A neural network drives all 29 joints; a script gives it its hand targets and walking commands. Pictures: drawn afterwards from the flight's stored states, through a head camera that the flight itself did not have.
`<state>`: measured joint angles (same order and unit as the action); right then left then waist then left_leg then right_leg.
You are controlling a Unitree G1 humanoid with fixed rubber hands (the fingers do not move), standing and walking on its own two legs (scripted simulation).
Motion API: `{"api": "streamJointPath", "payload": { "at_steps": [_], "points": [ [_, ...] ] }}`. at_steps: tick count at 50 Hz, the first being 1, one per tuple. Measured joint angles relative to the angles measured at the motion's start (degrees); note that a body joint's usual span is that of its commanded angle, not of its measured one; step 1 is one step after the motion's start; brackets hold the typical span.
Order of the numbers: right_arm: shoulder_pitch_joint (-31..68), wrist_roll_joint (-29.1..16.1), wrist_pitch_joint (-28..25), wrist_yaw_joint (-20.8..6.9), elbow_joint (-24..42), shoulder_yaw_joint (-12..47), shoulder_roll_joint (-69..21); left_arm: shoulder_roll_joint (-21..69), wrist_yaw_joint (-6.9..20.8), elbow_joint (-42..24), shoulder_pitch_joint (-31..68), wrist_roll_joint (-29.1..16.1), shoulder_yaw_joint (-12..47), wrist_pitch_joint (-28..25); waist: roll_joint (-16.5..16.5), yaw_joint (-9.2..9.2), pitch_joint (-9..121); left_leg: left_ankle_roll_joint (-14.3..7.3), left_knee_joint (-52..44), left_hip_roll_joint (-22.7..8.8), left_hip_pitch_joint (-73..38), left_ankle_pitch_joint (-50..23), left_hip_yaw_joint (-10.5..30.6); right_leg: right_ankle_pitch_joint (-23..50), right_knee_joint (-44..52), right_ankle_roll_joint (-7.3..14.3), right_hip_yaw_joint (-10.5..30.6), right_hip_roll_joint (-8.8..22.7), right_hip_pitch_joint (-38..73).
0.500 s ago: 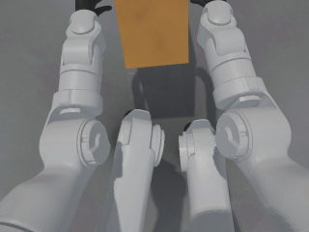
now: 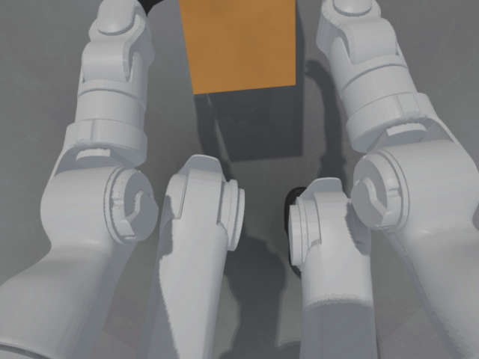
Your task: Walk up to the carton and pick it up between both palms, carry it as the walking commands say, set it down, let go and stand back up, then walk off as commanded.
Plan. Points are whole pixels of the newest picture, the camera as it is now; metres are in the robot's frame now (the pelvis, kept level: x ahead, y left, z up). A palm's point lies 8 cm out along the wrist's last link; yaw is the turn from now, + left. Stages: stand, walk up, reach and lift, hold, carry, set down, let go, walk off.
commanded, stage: set down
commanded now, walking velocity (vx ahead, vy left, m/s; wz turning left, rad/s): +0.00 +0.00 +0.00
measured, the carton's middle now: out of the picture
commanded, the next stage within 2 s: none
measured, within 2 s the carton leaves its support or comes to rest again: rests again in 1.04 s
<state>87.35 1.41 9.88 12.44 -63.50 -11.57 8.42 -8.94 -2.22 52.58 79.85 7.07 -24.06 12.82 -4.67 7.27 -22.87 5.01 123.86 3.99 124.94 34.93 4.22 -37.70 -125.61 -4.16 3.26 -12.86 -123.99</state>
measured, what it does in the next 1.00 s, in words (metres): stands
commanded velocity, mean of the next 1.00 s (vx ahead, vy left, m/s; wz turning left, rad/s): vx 0.00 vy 0.00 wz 0.00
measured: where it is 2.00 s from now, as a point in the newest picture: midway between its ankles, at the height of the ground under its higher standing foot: (247, 235)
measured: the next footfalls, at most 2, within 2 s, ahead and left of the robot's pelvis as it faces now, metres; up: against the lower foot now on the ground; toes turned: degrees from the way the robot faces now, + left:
none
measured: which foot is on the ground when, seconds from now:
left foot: down 0.00-1.00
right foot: down 0.00-1.00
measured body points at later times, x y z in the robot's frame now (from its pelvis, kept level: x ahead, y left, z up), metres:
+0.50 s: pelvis +0.00 +0.00 -0.01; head +0.37 +0.05 +0.23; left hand +0.52 +0.22 -0.20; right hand +0.56 -0.03 -0.19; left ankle +0.11 +0.14 -0.35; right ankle +0.09 -0.11 -0.35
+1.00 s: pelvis +0.01 +0.00 -0.01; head +0.39 +0.04 +0.22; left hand +0.52 +0.23 -0.21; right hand +0.57 -0.03 -0.21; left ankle +0.11 +0.14 -0.35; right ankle +0.09 -0.11 -0.35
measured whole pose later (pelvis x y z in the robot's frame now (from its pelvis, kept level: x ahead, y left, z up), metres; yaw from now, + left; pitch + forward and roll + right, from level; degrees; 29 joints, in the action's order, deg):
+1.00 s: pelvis +0.01 +0.00 -0.01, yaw +0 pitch +36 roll +1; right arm 86.6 7.6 7.2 6.4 -61.0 -18.7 7.6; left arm -10.9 3.4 55.8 82.1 9.3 -26.9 10.4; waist -4.0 7.2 -24.5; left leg 3.5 126.6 2.2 125.9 37.1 2.7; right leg -39.6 -128.4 -2.7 2.2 -10.2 -125.1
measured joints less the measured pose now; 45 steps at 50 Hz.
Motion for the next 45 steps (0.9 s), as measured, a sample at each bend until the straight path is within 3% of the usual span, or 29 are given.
{"api": "streamJointPath", "payload": {
  "at_steps": [24, 45],
  "points": [
    [1.7, 2.8, -0.4, -4.2, -0.5, -3.5, 0.6, -1.1, 3.5, 2.1, 2.9, 2.8, -2.6, -0.7, 0.0, -0.07, -2.8, -0.7, 1.2, -1.2, -0.3, -0.5, -0.7, 0.6, -1.2, 0.7, -0.8, 1.3, 0.2],
    [-0.5, 5.6, -2.5, -5.6, 2.5, -6.7, -0.8, -1.9, 5.4, 2.7, 2.4, 2.3, -2.9, -2.3, 0.6, -0.08, -1.7, -1.3, 2.5, -1.7, 0.8, 1.9, -1.4, -1.7, -2.5, 1.4, -1.0, 2.4, -0.9]
  ]
}}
